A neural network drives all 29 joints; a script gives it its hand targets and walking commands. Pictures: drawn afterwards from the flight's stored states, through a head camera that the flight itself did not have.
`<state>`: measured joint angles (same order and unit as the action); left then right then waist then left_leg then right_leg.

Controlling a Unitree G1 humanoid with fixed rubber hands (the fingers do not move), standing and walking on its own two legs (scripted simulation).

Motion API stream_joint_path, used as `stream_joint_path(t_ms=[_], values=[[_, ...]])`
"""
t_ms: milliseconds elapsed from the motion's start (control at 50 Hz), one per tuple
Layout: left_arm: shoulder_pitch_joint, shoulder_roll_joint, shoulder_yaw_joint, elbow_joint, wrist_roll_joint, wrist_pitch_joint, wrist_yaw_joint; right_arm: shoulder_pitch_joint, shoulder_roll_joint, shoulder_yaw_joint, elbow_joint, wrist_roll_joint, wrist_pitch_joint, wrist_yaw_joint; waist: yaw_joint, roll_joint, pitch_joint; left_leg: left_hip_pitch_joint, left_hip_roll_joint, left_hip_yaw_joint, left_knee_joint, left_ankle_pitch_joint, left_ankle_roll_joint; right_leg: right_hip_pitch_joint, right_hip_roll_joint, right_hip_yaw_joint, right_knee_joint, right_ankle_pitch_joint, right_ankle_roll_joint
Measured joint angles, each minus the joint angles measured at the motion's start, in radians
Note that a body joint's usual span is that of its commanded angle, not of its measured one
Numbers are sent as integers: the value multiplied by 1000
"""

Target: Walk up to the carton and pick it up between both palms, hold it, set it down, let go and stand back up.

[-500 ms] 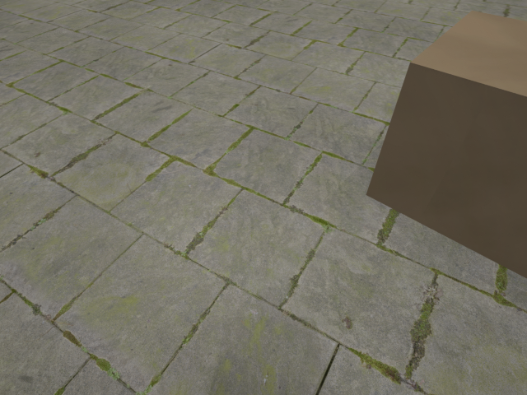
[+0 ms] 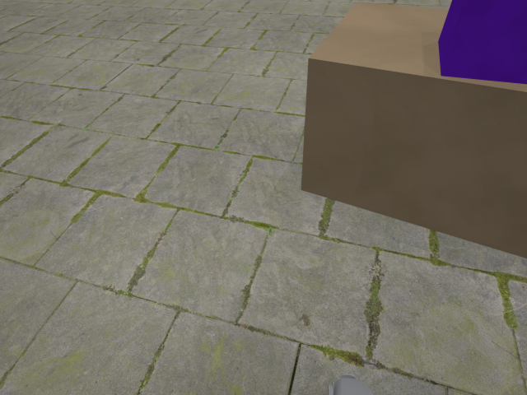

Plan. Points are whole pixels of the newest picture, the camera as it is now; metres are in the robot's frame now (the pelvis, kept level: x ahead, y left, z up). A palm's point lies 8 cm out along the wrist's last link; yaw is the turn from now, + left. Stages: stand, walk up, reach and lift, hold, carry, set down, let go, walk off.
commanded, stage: walk up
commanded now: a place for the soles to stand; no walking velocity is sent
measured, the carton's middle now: (498, 25) +1.19 -0.72 +0.06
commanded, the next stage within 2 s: none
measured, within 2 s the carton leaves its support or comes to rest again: neither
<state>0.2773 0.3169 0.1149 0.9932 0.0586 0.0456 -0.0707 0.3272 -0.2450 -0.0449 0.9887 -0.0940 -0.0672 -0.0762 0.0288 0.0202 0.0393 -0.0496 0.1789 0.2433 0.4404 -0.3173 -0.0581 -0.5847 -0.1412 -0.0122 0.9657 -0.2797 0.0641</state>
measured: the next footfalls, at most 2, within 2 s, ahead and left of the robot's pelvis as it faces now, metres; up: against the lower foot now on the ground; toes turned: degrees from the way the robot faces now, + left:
right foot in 0.12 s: +0.17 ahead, -0.21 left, +0.00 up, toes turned -13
left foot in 0.60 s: +0.51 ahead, -0.06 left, +0.00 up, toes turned -16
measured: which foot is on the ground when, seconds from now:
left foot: down 0.00-0.12, up 0.14-0.58, down 0.60-1.00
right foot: up 0.00-0.10, down 0.12-0.62, up 0.64-1.00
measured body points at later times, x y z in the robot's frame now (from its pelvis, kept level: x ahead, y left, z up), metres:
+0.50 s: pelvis +0.23 -0.12 -0.01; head +0.23 -0.12 +0.44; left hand +0.24 +0.10 -0.16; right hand +0.27 -0.39 -0.12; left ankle +0.42 -0.04 -0.69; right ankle +0.13 -0.20 -0.73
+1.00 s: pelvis +0.48 -0.19 +0.00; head +0.49 -0.20 +0.45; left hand +0.70 -0.04 -0.13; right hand +0.29 -0.36 -0.14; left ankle +0.48 -0.05 -0.73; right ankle +0.53 -0.40 -0.67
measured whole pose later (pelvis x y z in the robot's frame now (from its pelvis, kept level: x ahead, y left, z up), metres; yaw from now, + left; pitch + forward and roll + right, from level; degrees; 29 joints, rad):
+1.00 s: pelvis +0.48 -0.19 +0.00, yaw -35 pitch -2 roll +1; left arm 0.27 0.24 0.03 0.85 0.05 -0.01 -0.06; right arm 0.54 -0.21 0.00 0.92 -0.05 -0.08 -0.01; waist -0.04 -0.02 0.05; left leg 0.02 0.09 0.32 0.39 -0.35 -0.03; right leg -0.66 -0.06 0.03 0.89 -0.13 0.00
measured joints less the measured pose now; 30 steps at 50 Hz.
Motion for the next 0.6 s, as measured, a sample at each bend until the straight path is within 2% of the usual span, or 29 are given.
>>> stream_joint_path(t_ms=[40,80,120,140,160,200,260,340,440,520,580,600], values=[[-12,6,-2,-25,-15,-5,-11,-9,-20,-2,-5,-6,2,10,7,13,4,34,29,29,11,-30,-10,31,-24,-8,-98,40,-12],[-11,7,-9,-42,-24,-23,-13,-18,-34,-3,-13,-10,9,21,13,20,-1,58,59,57,51,-79,-2,80,-30,-23,-186,48,-27],[-1,10,-15,-58,-25,-47,-7,-23,-45,0,-27,-14,25,33,18,28,-11,47,108,63,161,-168,34,133,-7,-47,-226,14,-38],[-5,-5,-18,-59,-25,-59,0,-33,-59,-1,-33,-11,39,43,27,57,-3,21,138,23,264,-213,59,122,28,-55,-171,-18,-47],[-3,-22,-25,-66,-26,-69,11,-47,-71,1,-39,-6,55,56,35,73,7,-29,126,-46,398,-263,73,110,53,-57,-117,-50,-58],[19,-64,-46,-77,-34,-70,34,-73,-80,5,-66,11,75,83,44,77,16,-150,34,-155,624,-311,73,111,85,-46,-80,-90,-79],[73,-120,-86,-74,-44,-58,56,-100,-73,22,-120,33,59,108,39,74,27,-321,-38,-163,760,-272,77,181,129,-36,-157,-82,-95],[150,-139,-106,-59,-33,-67,60,-100,-20,48,-177,38,33,123,42,16,28,-467,-66,-144,674,-167,82,303,173,-3,-282,-73,-117],[216,-154,-112,-36,-29,-79,54,-92,16,51,-214,45,37,123,34,-17,5,-555,-73,-191,513,30,80,436,213,54,-385,-99,-121],[224,-156,-110,-41,-29,-92,44,-83,16,37,-214,55,37,116,32,-13,-3,-543,-84,-208,363,179,81,530,221,106,-442,-141,-109],[219,-138,-103,-49,-28,-104,41,-64,14,31,-222,58,13,106,15,-13,-11,-464,-98,-184,203,274,80,574,206,140,-431,-207,-89],[217,-126,-100,-53,-26,-106,40,-55,15,29,-226,55,2,100,6,-19,-13,-425,-106,-172,173,224,70,571,197,152,-385,-248,-84]])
